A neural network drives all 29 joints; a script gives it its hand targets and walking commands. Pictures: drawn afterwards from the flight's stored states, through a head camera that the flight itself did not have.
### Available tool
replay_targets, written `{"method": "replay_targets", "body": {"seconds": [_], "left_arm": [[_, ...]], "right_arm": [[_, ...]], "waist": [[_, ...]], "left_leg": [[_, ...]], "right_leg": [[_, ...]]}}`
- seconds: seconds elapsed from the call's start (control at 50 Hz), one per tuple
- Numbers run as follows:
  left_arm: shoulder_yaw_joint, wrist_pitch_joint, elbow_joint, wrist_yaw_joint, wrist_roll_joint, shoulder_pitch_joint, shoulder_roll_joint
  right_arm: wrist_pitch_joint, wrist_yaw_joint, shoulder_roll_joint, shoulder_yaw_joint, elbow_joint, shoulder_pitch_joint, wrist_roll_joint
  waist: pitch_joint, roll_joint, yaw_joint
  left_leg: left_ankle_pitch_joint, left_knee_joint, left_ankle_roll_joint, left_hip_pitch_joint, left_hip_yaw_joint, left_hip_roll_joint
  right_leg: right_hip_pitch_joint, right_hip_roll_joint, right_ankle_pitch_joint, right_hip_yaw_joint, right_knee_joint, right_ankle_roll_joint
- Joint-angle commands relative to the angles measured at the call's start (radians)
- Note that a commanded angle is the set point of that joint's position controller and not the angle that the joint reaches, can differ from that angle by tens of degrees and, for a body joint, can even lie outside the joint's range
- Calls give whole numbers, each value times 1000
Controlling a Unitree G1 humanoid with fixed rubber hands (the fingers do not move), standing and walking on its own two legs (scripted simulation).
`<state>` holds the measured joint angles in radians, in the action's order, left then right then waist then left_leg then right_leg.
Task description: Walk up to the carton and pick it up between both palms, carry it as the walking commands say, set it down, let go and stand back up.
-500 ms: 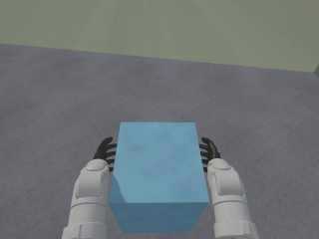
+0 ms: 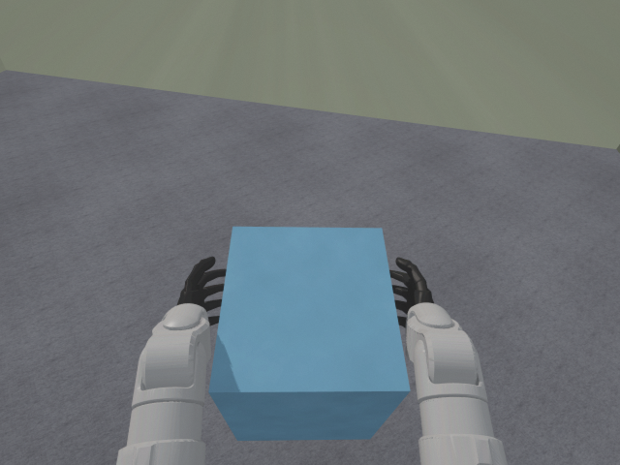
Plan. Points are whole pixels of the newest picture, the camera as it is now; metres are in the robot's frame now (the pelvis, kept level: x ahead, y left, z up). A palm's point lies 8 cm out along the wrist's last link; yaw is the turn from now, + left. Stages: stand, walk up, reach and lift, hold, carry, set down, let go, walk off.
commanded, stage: carry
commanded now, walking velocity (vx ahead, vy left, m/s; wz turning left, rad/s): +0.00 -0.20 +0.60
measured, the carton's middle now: (306, 339) +0.30 +0.00 +0.00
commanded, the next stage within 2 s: none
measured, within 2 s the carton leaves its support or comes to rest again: neither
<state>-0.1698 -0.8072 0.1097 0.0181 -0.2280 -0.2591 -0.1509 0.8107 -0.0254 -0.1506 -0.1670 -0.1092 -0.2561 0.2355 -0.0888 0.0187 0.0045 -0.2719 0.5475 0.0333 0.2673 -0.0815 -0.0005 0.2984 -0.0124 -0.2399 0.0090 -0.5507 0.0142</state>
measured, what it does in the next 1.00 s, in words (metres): steps to the right, turning left: right foot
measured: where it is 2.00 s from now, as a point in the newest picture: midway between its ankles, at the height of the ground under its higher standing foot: outside the picture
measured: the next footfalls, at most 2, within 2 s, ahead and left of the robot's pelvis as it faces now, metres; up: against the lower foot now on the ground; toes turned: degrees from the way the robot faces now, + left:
right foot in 0.68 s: +0.11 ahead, -0.20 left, +0.00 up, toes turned +15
left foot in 1.02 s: +0.02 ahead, -0.07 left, +0.00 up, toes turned +47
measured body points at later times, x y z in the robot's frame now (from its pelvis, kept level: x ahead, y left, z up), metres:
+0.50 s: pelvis +0.01 -0.04 +0.01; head -0.01 -0.03 +0.45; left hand +0.21 +0.17 +0.09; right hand +0.29 -0.11 +0.10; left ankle +0.00 +0.06 -0.73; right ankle +0.03 -0.20 -0.66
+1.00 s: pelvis +0.05 -0.16 -0.01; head +0.03 -0.17 +0.44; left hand +0.16 +0.10 +0.09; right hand +0.34 -0.13 +0.09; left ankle -0.01 -0.10 -0.72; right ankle +0.07 -0.21 -0.73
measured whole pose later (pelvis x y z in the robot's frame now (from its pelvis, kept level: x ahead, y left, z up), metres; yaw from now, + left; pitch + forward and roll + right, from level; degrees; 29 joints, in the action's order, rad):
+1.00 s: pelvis +0.05 -0.16 -0.01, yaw +35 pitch +5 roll +1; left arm -0.01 -1.17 -0.51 0.17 -0.03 0.03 -0.13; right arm 1.19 -0.16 -0.13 -0.03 0.52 0.01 0.04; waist -0.16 0.01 0.03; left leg -0.41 0.74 -0.01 0.43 0.19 -0.03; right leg 0.35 -0.08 -0.36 -0.33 -0.61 -0.09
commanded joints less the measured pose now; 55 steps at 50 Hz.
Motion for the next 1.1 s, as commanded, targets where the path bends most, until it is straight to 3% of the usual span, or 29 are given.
{"method": "replay_targets", "body": {"seconds": [0.0, 0.04, 0.06, 0.08, 0.1, 0.12, 0.14, 0.18, 0.24, 0.26, 0.28, 0.3, 0.32, 0.36, 0.42, 0.62, 0.66, 0.68, 0.7, 0.72, 0.76, 0.82, 0.92, 0.98, 1.0, 1.02, 1.04, 1.06, 1.08], "left_arm": [[669, -20, -136, -179, 319, -456, -928], [698, -60, -216, -151, 341, -425, -915], [706, -80, -255, -138, 348, -411, -905], [706, -101, -285, -125, 354, -385, -889], [706, -122, -306, -109, 359, -346, -879], [707, -146, -343, -91, 364, -310, -879], [713, -171, -396, -73, 376, -296, -881], [704, -220, -462, -38, 380, -229, -875], [701, -277, -553, 8, 391, -142, -829], [702, -292, -575, 17, 398, -138, -810], [708, -310, -593, 24, 399, -117, -790], [753, -325, -657, 29, 425, -176, -778], [762, -337, -664, 36, 431, -182, -794], [785, -351, -695, 36, 461, -184, -830], [777, -356, -697, 43, 458, -146, -812], [696, -383, -663, 84, 393, -13, -707], [672, -383, -641, 80, 383, 11, -689], [665, -382, -637, 72, 376, 8, -672], [672, -370, -644, 68, 381, -21, -696], [681, -365, -666, 60, 402, -42, -728], [672, -357, -671, 50, 409, -49, -745], [681, -353, -672, 41, 421, -54, -730], [721, -365, -689, 39, 451, -20, -707], [733, -367, -685, 47, 458, -14, -686], [737, -366, -690, 47, 461, -33, -674], [746, -367, -696, 45, 460, -44, -663], [788, -367, -749, 37, 471, -84, -683], [783, -358, -731, 32, 463, -75, -720], [798, -353, -733, 25, 470, -91, -759]], "right_arm": [[15, 196, -902, 625, 142, -439, -321], [60, 171, -892, 659, 218, -417, -350], [85, 158, -890, 679, 262, -411, -366], [111, 146, -885, 696, 308, -405, -382], [137, 133, -872, 711, 349, -402, -402], [165, 121, -861, 726, 392, -401, -427], [191, 109, -863, 743, 436, -396, -451], [238, 82, -848, 740, 498, -317, -456], [295, 37, -816, 715, 566, -207, -451], [309, 29, -797, 696, 581, -179, -442], [321, 20, -758, 674, 581, -130, -426], [324, 11, -743, 660, 593, -124, -425], [335, 1, -754, 663, 631, -131, -428], [341, -11, -788, 659, 659, -108, -427], [343, -18, -767, 650, 693, -79, -426], [383, -22, -678, 693, 727, -60, -454], [382, -26, -674, 700, 711, -41, -452], [384, -30, -677, 704, 698, -41, -446], [384, -23, -670, 729, 739, -110, -460], [378, -20, -685, 747, 765, -170, -475], [376, -17, -710, 753, 743, -173, -477], [374, -29, -707, 728, 694, -104, -448], [376, -45, -672, 686, 668, -24, -410], [377, -44, -653, 663, 642, 12, -400], [374, -42, -649, 653, 634, 14, -397], [370, -39, -628, 644, 615, 24, -391], [355, -36, -655, 647, 613, 60, -391], [349, -26, -697, 678, 671, 16, -417], [341, -20, -730, 693, 695, -23, -426]], "waist": [[-192, -185, 3], [-215, -133, 1], [-226, -51, 1], [-254, 77, 4], [-271, 174, 12], [-275, 184, 21], [-257, 133, 19], [-238, 118, 8], [-280, 129, -15], [-284, 53, -23], [-262, -159, -26], [-274, -309, -17], [-282, -200, -7], [-219, -129, -16], [-209, -160, -19], [-206, -268, -18], [-224, -119, -20], [-195, 115, -5], [-211, 285, 6], [-160, 168, 13], [-98, 89, 9], [-105, 124, 4], [-177, 145, 17], [-225, 112, -7], [-236, 46, -22], [-211, -118, -29], [-205, -359, -28], [-198, -170, -8], [-164, -130, -9]], "left_leg": [[191, -86, -100, 55, -176, -215], [215, 3, -80, 119, -127, -166], [189, 90, -54, 191, -75, -116], [125, 236, -22, 274, 7, -39], [-124, 393, -10, 329, 102, 14], [-311, 532, -11, 343, 141, 1], [-319, 559, -17, 339, 154, -26], [-278, 401, -38, 291, 170, -49], [-26, -22, -41, 89, 248, 6], [56, -114, -50, -56, 126, -69], [330, -167, -121, -207, -200, -308], [541, -189, -231, -201, -485, -489], [456, -183, -234, -171, -417, -448], [221, -198, -196, -114, -281, -364], [271, -188, -153, -86, -168, -274], [156, -141, -103, 88, -158, -218], [-29, -12, -61, 260, -72, -139], [-154, 224, -25, 439, 50, -11], [-357, 492, -9, 497, 148, 6], [-338, 649, -1, 459, 130, -53], [-218, 744, 1, 394, 129, -69], [-168, 642, 4, 395, 188, -59], [-199, 282, -37, 270, 274, -25], [-11, -49, -63, 76, 310, -26], [87, -145, -74, -93, 215, -105], [380, -167, -128, -277, -55, -313], [684, -191, -287, -308, -442, -541], [599, -209, -290, -224, -366, -511], [397, -231, -270, -167, -307, -472]], "right_leg": [[8, -38, -36, -47, -57, -16], [-49, -54, 14, -25, -5, -38], [-110, -100, 86, 37, 36, -67], [-177, -194, 200, 141, 81, -121], [-188, -305, 354, 210, 117, -204], [-163, -358, 437, 225, 127, -259], [-138, -357, 458, 187, 112, -272], [-100, -288, 422, 60, 70, -221], [-72, -195, 328, -100, -67, -128], [57, -169, 221, -127, -154, -76], [319, -91, -140, -159, -293, -4], [408, -31, -367, -83, -470, 39], [392, -59, -334, 12, -576, 42], [432, -82, -221, 22, -626, 47], [376, -53, -165, -27, -535, 54], [33, 39, -87, -137, 80, 27], [-219, -39, -57, -104, 220, 9], [-282, -228, -154, 111, 348, -57], [-187, -440, -83, 276, 336, -197], [-82, -408, -48, 181, 308, -234], [36, -314, -52, 20, 286, -194], [-55, -258, 101, -61, 216, -178], [-143, -280, 373, -110, 110, -206], [-132, -267, 489, -195, -46, -136], [11, -247, 373, -228, -154, -68], [287, -192, 0, -241, -277, 6], [466, -62, -410, -173, -500, 61], [426, -94, -381, -19, -610, 62], [450, -98, -333, -14, -660, 65]]}}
